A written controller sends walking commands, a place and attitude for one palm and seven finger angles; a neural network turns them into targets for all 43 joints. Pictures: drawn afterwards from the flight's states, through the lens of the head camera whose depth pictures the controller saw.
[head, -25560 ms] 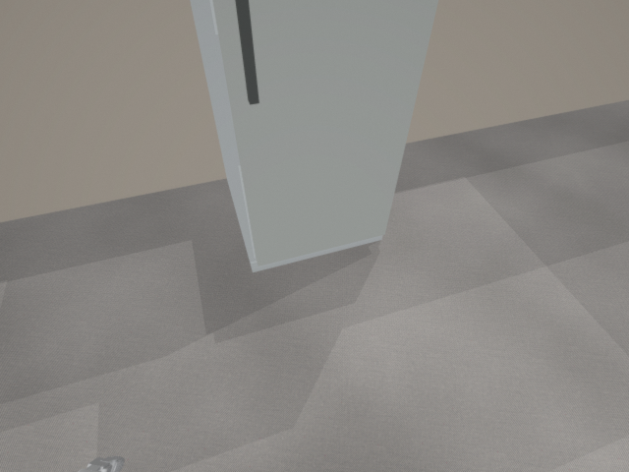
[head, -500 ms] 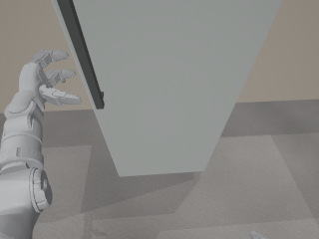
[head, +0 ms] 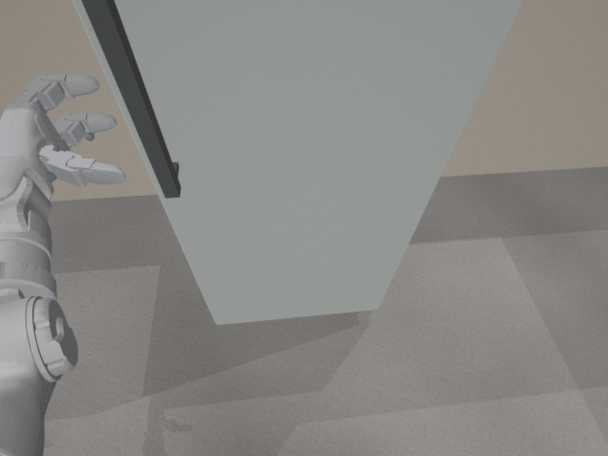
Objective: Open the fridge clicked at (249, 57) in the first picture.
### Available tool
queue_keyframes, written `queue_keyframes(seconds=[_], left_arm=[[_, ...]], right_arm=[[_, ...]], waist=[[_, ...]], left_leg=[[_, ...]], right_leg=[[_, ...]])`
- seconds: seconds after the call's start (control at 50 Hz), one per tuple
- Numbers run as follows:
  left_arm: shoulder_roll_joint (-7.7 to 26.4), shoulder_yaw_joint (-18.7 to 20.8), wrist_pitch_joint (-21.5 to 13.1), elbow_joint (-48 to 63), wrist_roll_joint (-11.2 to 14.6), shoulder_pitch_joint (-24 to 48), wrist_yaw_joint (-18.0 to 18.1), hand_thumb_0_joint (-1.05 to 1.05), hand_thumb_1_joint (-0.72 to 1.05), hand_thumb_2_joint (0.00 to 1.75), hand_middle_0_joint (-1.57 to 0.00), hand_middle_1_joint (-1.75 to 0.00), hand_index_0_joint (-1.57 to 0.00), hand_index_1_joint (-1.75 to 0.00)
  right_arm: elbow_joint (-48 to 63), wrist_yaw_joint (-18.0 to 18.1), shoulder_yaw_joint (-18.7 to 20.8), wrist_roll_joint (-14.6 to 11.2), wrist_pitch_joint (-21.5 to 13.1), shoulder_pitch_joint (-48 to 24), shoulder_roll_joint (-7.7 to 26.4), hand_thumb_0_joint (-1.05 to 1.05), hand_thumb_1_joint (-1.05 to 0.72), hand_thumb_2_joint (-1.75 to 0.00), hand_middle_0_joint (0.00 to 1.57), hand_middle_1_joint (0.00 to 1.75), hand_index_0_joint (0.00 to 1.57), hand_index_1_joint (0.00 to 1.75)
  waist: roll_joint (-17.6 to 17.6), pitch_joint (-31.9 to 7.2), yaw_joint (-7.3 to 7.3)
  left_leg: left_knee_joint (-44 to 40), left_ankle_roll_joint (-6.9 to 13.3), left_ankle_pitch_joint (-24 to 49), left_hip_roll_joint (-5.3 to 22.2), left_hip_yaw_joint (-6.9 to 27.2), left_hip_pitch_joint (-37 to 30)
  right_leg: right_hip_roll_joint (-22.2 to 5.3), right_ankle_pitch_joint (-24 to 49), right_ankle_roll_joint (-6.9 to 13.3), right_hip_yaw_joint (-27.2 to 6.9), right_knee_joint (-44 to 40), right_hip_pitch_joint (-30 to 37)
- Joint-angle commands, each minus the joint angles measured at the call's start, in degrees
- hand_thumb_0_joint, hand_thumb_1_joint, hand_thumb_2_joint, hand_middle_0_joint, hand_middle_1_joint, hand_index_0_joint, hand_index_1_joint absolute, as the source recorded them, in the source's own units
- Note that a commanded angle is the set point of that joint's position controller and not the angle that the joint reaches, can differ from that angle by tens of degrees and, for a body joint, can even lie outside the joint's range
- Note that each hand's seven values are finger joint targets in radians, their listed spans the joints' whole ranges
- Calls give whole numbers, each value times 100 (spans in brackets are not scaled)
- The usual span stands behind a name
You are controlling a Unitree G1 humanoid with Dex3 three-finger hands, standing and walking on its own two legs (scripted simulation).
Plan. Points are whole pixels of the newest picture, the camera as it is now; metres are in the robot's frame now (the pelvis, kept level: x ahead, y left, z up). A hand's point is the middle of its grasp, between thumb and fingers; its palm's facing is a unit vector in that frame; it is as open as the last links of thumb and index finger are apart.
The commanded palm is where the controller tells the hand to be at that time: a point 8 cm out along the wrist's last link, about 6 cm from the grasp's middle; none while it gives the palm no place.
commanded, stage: move the hooked fingers beside the handle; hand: left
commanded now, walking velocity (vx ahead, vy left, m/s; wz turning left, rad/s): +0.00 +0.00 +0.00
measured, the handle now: (143, 99) +0.52 +0.20 +0.18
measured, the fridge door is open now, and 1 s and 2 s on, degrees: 0 0 0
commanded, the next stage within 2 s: feel for the door with the fingertips in 0.30 s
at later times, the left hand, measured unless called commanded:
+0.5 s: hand (88, 140) +0.46 +0.26 +0.16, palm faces +0.08 -1.00 -0.01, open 14.0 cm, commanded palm +0.43 +0.30 +0.16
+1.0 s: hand (121, 132) +0.47 +0.22 +0.16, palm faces +0.11 -0.99 +0.00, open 13.9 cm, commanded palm +0.45 +0.27 +0.16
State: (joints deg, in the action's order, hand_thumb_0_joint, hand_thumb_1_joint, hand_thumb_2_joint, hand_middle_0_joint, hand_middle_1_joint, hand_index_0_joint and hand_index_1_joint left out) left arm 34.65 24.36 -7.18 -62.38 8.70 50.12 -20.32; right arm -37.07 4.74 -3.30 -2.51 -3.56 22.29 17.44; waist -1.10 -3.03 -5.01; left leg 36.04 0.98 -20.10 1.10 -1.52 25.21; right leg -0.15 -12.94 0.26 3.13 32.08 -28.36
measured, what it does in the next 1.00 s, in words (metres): stands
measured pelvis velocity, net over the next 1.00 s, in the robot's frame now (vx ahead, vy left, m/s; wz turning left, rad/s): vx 0.01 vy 0.00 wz -0.01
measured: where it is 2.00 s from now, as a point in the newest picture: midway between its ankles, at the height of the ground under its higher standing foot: outside the picture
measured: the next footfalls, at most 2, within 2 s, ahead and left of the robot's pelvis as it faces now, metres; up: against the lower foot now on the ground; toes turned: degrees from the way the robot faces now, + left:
none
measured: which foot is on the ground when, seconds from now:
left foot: down 0.00-1.00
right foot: down 0.00-1.00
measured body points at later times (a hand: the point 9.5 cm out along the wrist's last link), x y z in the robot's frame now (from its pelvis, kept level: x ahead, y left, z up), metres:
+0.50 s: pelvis +0.01 +0.01 +0.00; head +0.06 +0.02 +0.45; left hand +0.45 +0.32 +0.16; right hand +0.09 -0.25 -0.11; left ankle -0.03 +0.10 -0.73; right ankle +0.03 -0.12 -0.73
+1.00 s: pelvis +0.01 +0.00 +0.00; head +0.05 +0.00 +0.45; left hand +0.46 +0.28 +0.17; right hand +0.08 -0.26 -0.11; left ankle -0.03 +0.10 -0.73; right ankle +0.03 -0.12 -0.73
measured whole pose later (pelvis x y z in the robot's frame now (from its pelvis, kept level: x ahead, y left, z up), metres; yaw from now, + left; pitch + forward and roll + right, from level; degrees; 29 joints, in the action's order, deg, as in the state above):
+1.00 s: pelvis +0.01 +0.00 +0.00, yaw +0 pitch +8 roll -1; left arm 27.0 21.8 -4.3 -55.3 7.0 47.3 -11.6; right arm -36.4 3.7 -3.2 -1.9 -2.7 20.1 15.5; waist -1.7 -3.4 -4.3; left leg 34.2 1.1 -20.3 1.0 -2.0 21.7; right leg -0.2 -13.3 0.0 2.6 30.9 -25.3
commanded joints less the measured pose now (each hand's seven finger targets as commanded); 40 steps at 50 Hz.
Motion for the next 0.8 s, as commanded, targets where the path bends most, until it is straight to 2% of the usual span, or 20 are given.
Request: queue_keyframes(seconds=[0.0, 0.04, 0.06, 0.08, 0.12, 0.16, 0.22, 0.24, 0.32, 0.34, 0.38, 0.46, 0.5, 0.54, 0.58, 0.6, 0.64, 0.66, 0.72, 0.78], left_arm=[[1783, 328, -347, 1234, 109, 2259, -53, 0, -50, 30, -30, -120, -30, -120], [1871, 387, -386, 1498, 114, 2309, -43, 0, -50, 30, -30, -120, -30, -120], [1726, 252, -384, 1578, 115, 2344, -51, 0, -50, 30, -30, -120, -30, -120], [1609, 168, -387, 1644, 130, 2424, -50, 0, -50, 30, -30, -120, -30, -120], [1771, 347, -400, 1725, 197, 2377, -16, 0, -50, 30, -30, -120, -30, -120], [1552, 176, -365, 1826, 183, 2430, -5, 0, -50, 30, -30, -120, -30, -120], [1640, 298, -314, 1935, 189, 2215, 60, 0, -50, 30, -30, -120, -30, -120], [1501, 240, -264, 1947, 205, 2098, 62, 0, -50, 30, -30, -120, -30, -120], [1360, 119, -113, 1864, 182, 2123, 109, 0, -50, 30, -30, -120, -30, -120], [1528, 267, -102, 1799, 177, 2115, 129, 0, -50, 30, -30, -120, -30, -120], [1523, 221, -108, 1788, 129, 2216, 140, 0, -50, 30, -30, -120, -30, -120], [840, -210, -215, 2608, 246, 2278, 163, 0, -50, 30, -30, -120, -30, -120], [745, -156, -53, 2236, 339, 2043, 215, 0, -50, 30, -30, -120, -30, -120], [607, -249, 70, 2249, 303, 2174, 313, 0, -50, 30, -30, -120, -30, -120], [555, -296, 150, 2321, 194, 2211, 473, 0, -50, 30, -30, -120, -30, -120], [474, -372, 168, 2386, 151, 2309, 544, 0, -50, 30, -30, -120, -30, -120], [660, -162, 86, 2558, 128, 2369, 692, 0, -50, 30, -30, -120, -30, -120], [600, -150, 60, 2628, 120, 2199, 729, 0, -50, 30, -30, -120, -30, -120], [257, -428, 12, 2704, 97, 2269, 806, 0, -50, 30, -30, -120, -30, -120], [630, -81, 64, 2409, 30, 2219, 940, 0, -50, 30, -30, -120, -30, -120]], right_arm=[[571, 54, 384, 23, -141, 334, 899, 0, -90, -90, 20, 30, 20, 30], [618, 43, 398, 21, -107, 333, 897, 0, -90, -90, 20, 30, 20, 30], [637, 39, 389, 19, -98, 314, 883, 0, -90, -90, 20, 30, 20, 30], [625, 41, 399, 20, -104, 317, 870, 0, -90, -90, 20, 30, 20, 30], [618, 59, 416, 19, -101, 343, 904, 0, -90, -90, 20, 30, 20, 30], [627, 54, 396, 22, -117, 312, 858, 0, -90, -90, 20, 30, 20, 30], [608, 50, 414, 37, -116, 338, 874, 0, -90, -90, 20, 30, 20, 30], [639, 32, 409, 27, -122, 307, 846, 0, -90, -90, 20, 30, 20, 30], [632, 27, 398, 24, -90, 283, 847, 0, -90, -90, 20, 30, 20, 30], [621, 25, 396, 26, -94, 284, 859, 0, -90, -90, 20, 30, 20, 30], [642, 27, 374, 34, -79, 253, 848, 0, -90, -90, 20, 30, 20, 30], [709, -8, 410, 38, -137, 168, 753, 0, -90, -90, 20, 30, 20, 30], [629, -9, 406, 25, -124, 170, 773, 0, -90, -90, 20, 30, 20, 30], [614, -13, 395, 24, -113, 118, 751, 0, -90, -90, 20, 30, 20, 30], [612, -28, 401, 39, -105, 88, 739, 0, -90, -90, 20, 30, 20, 30], [612, -41, 395, 50, -103, 67, 719, 0, -90, -90, 20, 30, 20, 30], [611, -55, 411, 77, -104, 91, 722, 0, -90, -90, 20, 30, 20, 30], [649, -55, 419, 79, -99, 52, 700, 0, -90, -90, 20, 30, 20, 30], [626, -63, 408, 66, -108, 6, 655, 0, -90, -90, 20, 30, 20, 30], [569, -51, 385, 78, -80, -25, 668, 0, -90, -90, 20, 30, 20, 30]], waist=[[-279, -2080, 84], [-432, -2168, 97], [-533, -2146, 81], [-512, -2121, 24], [-430, -2147, 71], [-614, -2198, 44], [-524, -2240, 120], [-597, -2257, 128], [-446, -1935, 59], [-361, -1925, 76], [-392, -1906, 53], [-947, -2463, 94], [-346, -2112, 78], [-472, -1936, 61], [-406, -1948, 63], [-570, -1945, 55], [-307, -2183, 111], [-325, -2348, 163], [-382, -2192, 109], [-242, -2010, 167]], left_leg=[[-431, 65, 1852, -25, 218, -368], [-422, 55, 1952, -15, 230, -471], [-430, 46, 1954, -16, 242, -523], [-425, 47, 1927, 0, 248, -605], [-422, 50, 1967, 17, 263, -621], [-442, 14, 2057, 14, 298, -752], [-430, 2, 2368, 38, 308, -834], [-426, -2, 2420, 33, 288, -875], [-449, 7, 2334, 46, 283, -768], [-455, 7, 2232, 43, 295, -713], [-467, -4, 2212, 37, 299, -669], [-327, -138, 3181, 86, 381, -1487], [-362, -115, 3016, 108, 391, -1209], [-405, -102, 2889, 82, 374, -1114], [-422, -102, 2817, 70, 385, -1098], [-424, -102, 2712, 52, 364, -1099], [-414, -87, 2829, 48, 383, -1125], [-401, -79, 2953, 47, 346, -1184], [-408, -89, 3066, 80, 351, -1268], [-501, -56, 2604, 38, 296, -971]], right_leg=[[26, 1744, 117, -216, -87, 1478], [42, 1758, 131, -205, -72, 1473], [51, 1708, 139, -199, -71, 1407], [59, 1641, 131, -180, -101, 1315], [70, 1616, 144, -171, -108, 1361], [76, 1606, 150, -142, -96, 1282], [80, 1775, 166, -113, -92, 1376], [84, 1813, 154, -123, -88, 1356], [72, 1755, 155, -94, -125, 1260], [73, 1715, 147, -108, -132, 1266], [63, 1726, 156, -106, -108, 1275], [95, 1941, 168, -85, -64, 1169], [108, 1905, 147, -36, -107, 1172], [83, 1839, 150, -18, -116, 1113], [73, 1783, 155, -14, -112, 1109], [66, 1730, 157, -29, -123, 1080], [75, 1913, 170, -47, -95, 1337], [68, 2027, 166, -68, -73, 1442], [68, 1993, 161, -60, -106, 1371], [55, 1911, 160, -84, -145, 1488]])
